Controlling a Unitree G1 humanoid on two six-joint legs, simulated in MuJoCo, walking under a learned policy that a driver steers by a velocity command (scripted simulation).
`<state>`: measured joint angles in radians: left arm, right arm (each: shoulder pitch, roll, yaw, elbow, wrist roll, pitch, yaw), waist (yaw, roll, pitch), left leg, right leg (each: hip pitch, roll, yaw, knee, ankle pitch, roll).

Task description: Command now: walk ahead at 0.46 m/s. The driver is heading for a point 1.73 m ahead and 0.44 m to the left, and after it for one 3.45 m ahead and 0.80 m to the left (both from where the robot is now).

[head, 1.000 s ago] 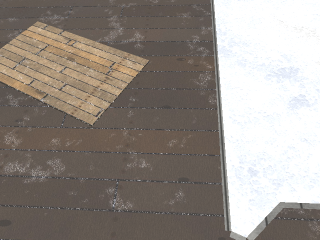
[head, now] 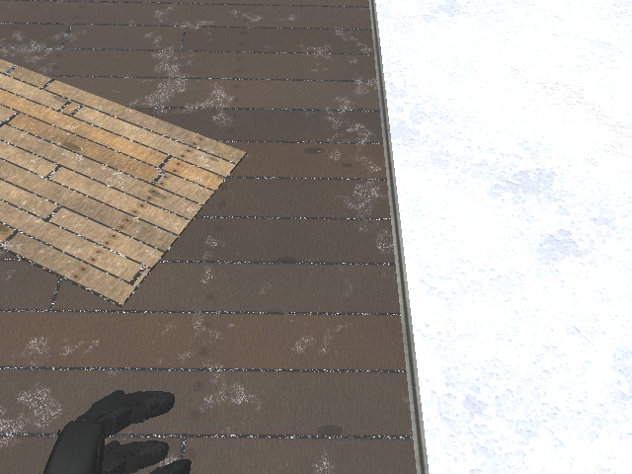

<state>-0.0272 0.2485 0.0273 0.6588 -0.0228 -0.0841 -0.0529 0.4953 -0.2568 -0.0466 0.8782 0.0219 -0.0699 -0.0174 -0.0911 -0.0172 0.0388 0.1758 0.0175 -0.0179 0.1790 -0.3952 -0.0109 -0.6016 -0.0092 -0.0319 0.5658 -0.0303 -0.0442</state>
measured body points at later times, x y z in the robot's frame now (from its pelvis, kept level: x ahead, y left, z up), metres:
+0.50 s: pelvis +0.26 -0.01 +0.02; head +0.29 +0.00 +0.46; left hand +0.28 +0.27 -0.12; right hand +0.47 -0.24 -0.07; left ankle +0.45 +0.15 -0.69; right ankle +0.17 -0.11 -0.73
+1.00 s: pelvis +0.54 +0.04 +0.02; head +0.56 +0.04 +0.47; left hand +0.74 +0.27 -0.08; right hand +0.55 -0.24 -0.10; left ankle +0.45 +0.13 -0.73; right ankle +0.72 -0.12 -0.68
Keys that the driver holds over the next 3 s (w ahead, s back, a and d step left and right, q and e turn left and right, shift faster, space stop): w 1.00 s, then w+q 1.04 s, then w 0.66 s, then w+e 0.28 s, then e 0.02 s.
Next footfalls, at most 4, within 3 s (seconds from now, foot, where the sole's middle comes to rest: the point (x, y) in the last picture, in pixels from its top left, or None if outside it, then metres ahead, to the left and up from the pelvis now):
0.04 right None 0.21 -0.11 -0.76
0.58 left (235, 456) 0.49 0.13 -0.76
1.12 right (336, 319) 0.79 -0.10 -0.76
1.68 left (212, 245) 1.03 0.19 -0.76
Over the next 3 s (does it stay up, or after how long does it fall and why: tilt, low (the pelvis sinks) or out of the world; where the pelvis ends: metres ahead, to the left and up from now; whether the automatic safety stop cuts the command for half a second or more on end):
stays up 1.50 0.44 0.02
